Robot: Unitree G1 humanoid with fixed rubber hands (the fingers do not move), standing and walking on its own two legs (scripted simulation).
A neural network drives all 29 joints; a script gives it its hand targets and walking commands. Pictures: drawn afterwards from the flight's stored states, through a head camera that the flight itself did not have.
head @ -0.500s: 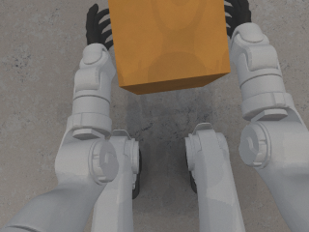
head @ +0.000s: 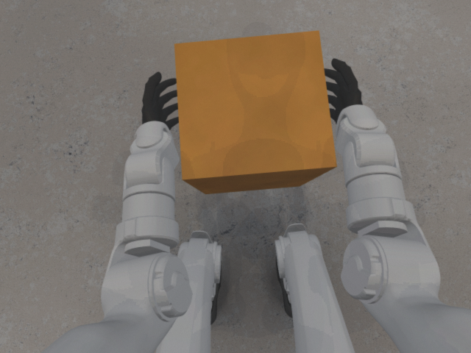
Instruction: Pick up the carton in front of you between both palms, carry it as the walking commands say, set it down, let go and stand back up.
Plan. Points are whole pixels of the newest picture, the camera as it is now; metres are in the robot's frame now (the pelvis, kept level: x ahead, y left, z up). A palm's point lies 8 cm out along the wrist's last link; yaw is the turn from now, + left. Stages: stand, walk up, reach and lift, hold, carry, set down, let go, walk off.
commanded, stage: reach and lift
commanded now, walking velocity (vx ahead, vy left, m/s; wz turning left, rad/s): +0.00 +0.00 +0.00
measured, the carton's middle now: (250, 129) +0.48 -0.03 -0.12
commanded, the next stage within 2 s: none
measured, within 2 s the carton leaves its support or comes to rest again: neither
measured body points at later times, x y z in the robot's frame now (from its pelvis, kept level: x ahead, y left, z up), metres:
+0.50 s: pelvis +0.05 +0.00 +0.14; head +0.17 -0.01 +0.57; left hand +0.44 +0.14 +0.11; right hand +0.43 -0.17 +0.10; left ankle +0.10 +0.13 -0.49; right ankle +0.10 -0.13 -0.49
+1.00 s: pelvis +0.09 +0.00 +0.24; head +0.07 +0.00 +0.69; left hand +0.40 +0.15 +0.25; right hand +0.39 -0.16 +0.25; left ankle +0.10 +0.13 -0.49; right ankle +0.10 -0.13 -0.49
